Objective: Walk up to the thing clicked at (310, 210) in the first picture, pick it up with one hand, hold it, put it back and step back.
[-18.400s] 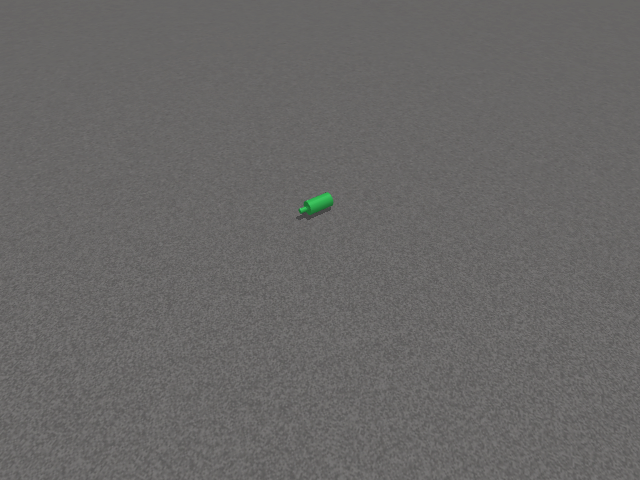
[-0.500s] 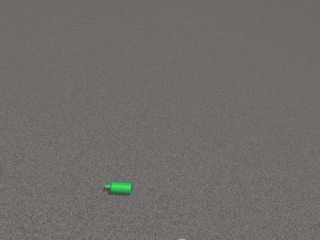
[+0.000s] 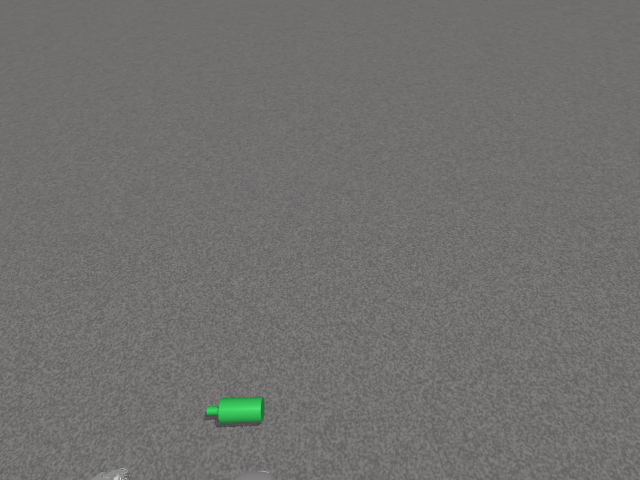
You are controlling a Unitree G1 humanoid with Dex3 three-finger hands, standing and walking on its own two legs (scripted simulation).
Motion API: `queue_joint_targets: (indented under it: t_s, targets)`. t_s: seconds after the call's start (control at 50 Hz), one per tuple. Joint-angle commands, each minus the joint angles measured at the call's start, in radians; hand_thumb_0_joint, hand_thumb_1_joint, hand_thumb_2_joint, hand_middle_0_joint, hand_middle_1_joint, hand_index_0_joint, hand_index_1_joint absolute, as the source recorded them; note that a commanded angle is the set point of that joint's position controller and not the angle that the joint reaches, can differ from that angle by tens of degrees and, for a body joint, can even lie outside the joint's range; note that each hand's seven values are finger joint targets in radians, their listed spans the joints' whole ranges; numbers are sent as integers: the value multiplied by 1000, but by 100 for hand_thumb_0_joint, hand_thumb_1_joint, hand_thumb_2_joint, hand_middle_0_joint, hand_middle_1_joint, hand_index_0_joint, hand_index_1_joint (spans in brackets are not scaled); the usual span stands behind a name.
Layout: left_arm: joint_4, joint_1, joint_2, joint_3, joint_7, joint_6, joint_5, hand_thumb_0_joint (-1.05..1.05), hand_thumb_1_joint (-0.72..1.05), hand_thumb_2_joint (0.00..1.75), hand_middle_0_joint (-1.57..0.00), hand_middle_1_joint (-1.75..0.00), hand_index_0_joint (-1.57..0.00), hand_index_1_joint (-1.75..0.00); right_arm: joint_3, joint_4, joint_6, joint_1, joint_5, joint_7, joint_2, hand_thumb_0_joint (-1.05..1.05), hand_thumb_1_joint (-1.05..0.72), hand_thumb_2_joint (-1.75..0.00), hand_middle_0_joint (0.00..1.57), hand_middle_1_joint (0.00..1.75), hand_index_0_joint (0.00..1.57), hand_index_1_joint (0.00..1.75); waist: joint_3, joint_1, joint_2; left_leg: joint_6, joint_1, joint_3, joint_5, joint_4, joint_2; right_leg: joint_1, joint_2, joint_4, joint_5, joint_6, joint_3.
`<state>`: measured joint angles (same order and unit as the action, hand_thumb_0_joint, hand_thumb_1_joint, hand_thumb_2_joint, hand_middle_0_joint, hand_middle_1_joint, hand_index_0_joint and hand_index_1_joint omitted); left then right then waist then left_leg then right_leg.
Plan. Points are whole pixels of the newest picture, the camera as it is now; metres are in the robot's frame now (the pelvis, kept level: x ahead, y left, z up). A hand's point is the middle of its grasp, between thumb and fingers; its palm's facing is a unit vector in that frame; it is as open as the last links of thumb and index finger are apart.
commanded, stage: walk up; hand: left
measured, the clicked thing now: (235, 409) +0.43 +0.30 -0.74
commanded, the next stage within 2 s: none
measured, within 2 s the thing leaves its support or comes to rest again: neither
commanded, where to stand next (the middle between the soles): +0.06 +0.01 m, yaw +4 degrees
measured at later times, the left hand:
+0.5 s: hand out of the picture +0.07 +0.26 -0.17, palm faces +0.03 -0.91 -0.42, open 7.4 cm
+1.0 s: hand out of the picture +0.01 +0.26 -0.16, palm faces +0.09 -0.92 -0.39, open 7.4 cm
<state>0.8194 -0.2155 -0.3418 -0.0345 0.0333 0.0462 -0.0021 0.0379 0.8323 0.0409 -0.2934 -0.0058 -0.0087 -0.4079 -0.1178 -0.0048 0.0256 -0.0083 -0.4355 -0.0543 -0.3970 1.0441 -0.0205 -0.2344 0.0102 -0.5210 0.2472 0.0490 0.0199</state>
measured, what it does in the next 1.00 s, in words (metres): steps on the spot: left foot, then right foot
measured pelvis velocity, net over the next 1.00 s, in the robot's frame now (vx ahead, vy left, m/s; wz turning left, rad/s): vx -0.02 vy -0.01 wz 0.10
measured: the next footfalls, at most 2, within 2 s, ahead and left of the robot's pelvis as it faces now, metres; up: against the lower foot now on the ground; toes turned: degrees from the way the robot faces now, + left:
left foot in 0.16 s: +0.14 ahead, +0.13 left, +0.00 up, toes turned +2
right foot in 0.46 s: +0.04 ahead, -0.13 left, +0.00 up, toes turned +3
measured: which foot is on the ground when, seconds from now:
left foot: up 0.00-0.14, down 0.16-0.48, up 0.50-0.76, down 0.78-1.00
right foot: down 0.00-0.20, up 0.22-0.44, down 0.46-1.00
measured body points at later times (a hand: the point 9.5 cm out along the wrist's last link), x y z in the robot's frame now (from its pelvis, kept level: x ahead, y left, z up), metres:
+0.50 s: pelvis +0.01 -0.02 -0.03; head +0.06 -0.03 +0.42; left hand +0.07 +0.30 -0.14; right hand +0.16 -0.32 -0.15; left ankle +0.10 +0.12 -0.74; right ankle -0.02 -0.14 -0.74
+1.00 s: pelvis -0.02 -0.01 -0.01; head -0.01 -0.01 +0.44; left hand +0.01 +0.31 -0.13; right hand +0.10 -0.30 -0.14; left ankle -0.01 +0.13 -0.74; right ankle +0.01 -0.13 -0.74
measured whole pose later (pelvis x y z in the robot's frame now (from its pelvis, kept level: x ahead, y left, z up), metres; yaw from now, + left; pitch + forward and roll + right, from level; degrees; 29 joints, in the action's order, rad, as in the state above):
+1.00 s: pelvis -0.02 -0.01 -0.01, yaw +6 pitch -4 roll +0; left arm 0.95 -0.22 -0.38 -0.03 0.00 0.03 -0.01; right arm 0.02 0.95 -0.02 -0.15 0.01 -0.02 -0.36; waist -0.10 -0.02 0.01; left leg 0.03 -0.26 -0.06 -0.30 0.62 -0.01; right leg -0.24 0.02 -0.61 0.29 0.00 0.02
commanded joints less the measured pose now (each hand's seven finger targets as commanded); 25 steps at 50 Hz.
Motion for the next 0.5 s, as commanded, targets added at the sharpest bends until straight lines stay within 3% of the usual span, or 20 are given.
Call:
queue_joint_targets:
  t_s: [0.0,0.02,0.06,0.08,0.1,0.12,0.14,0.16,0.18,0.2,0.26,0.32,0.38,0.42,0.44,0.46,0.48]
  targets:
    - [-61,-11,-248,-67,-42,6,-14,0,90,90,-20,-30,-20,-30,39,-21,13,-86,-3,22,-126,0,-90,-90,20,30,20,30,103,-6,-192,37,30,53,92,-231,-6,57,201,73,-743,182,-55]
    - [-63,-19,-253,-66,-42,-1,-12,0,90,90,-20,-30,-20,-30,38,-17,16,-67,0,25,-127,0,-90,-90,20,30,20,30,122,-22,-195,32,53,66,118,-286,-10,73,210,42,-731,177,-68]
    - [-68,1,-266,-63,-42,-17,3,0,90,90,-20,-30,-20,-30,43,-11,16,-52,8,32,-134,0,-90,-90,20,30,20,30,136,-18,-186,21,103,84,172,-343,10,71,216,-30,-711,156,-87]
    - [-65,21,-270,-59,-44,-25,14,0,90,90,-20,-30,-20,-30,45,-8,15,-52,15,34,-131,0,-90,-90,20,30,20,30,142,0,-165,5,142,91,219,-396,17,44,213,-72,-675,140,-82]
    - [-67,41,-275,-53,-45,-31,22,0,90,90,-20,-30,-20,-30,51,0,14,-69,16,33,-139,0,-90,-90,20,30,20,30,160,24,-141,-13,225,89,314,-462,29,-13,207,-127,-600,120,-79]
    - [-67,50,-259,-46,-48,-39,28,0,90,90,-20,-30,-20,-30,59,0,15,-77,23,34,-167,0,-90,-90,20,30,20,30,162,38,-87,-31,266,46,462,-512,3,-60,183,-171,-457,83,-77]
    - [-72,41,-235,-42,-49,-45,35,0,90,90,-20,-30,-20,-30,77,-15,11,-54,30,38,-233,0,-90,-90,20,30,20,30,187,29,60,-77,288,-118,696,-550,-130,-99,97,-275,-278,26,-29]
    - [-61,1,-204,-39,-51,-58,49,0,90,90,-20,-30,-20,-30,84,-45,6,-10,29,36,-286,0,-90,-90,20,30,20,30,195,5,152,-181,267,-326,796,-621,-281,-121,-28,-394,57,-22,0]
    - [-42,-20,-229,-45,-60,-75,44,0,90,90,-20,-30,-20,-30,80,-51,4,18,17,35,-284,0,-90,-90,20,30,20,30,207,9,170,-273,275,-381,837,-605,-334,-116,-51,-534,405,-19,-62]
    - [-24,-30,-224,-41,-67,-81,38,0,90,90,-20,-30,-20,-30,78,-47,2,45,18,38,-282,0,-90,-90,20,30,20,30,193,0,193,-315,238,-427,799,-606,-360,-122,-24,-585,430,-24,-109]
    - [13,-22,-245,-54,-55,-78,32,0,90,90,-20,-30,-20,-30,62,-72,-13,123,18,41,-230,0,-90,-90,20,30,20,30,193,-8,156,-231,174,-191,709,-576,-233,-120,-35,-588,364,-18,-115]
    - [31,-32,-240,-57,-54,-70,28,0,90,90,-20,-30,-20,-30,62,-73,-29,118,25,30,-223,0,-90,-90,20,30,20,30,209,2,172,-197,232,-150,565,-556,-185,-130,-32,-471,318,-34,-44]
    - [48,-50,-225,-54,-63,-42,19,0,90,90,-20,-30,-20,-30,67,-78,-48,116,33,18,-217,0,-90,-90,20,30,20,30,274,9,168,-207,339,-158,594,-472,-188,-100,-12,-208,277,-55,6]
    - [93,-119,-206,-56,-72,-22,8,0,90,90,-20,-30,-20,-30,63,-85,-68,170,26,9,-214,0,-90,-90,20,30,20,30,263,-45,121,-172,271,-102,553,-353,-148,35,-22,106,29,-52,34]
    - [89,-91,-247,-64,-78,-8,-10,0,90,90,-20,-30,-20,-30,50,-90,-76,185,13,5,-170,0,-90,-90,20,30,20,30,216,-39,55,-122,141,-75,480,-289,-105,92,30,138,-50,-41,-73]
    - [68,-65,-341,-86,-81,2,-33,0,90,90,-20,-30,-20,-30,38,-106,-77,182,4,4,-122,0,-90,-90,20,30,20,30,163,-24,-151,-46,-91,-37,236,-187,14,134,227,163,-130,26,-382]
    - [47,-16,-416,-100,-81,-2,-32,0,90,90,-20,-30,-20,-30,51,-113,-86,219,11,16,-149,0,-90,-90,20,30,20,30,104,-37,-176,-20,-106,-88,-156,-105,55,-26,416,182,-183,177,-510]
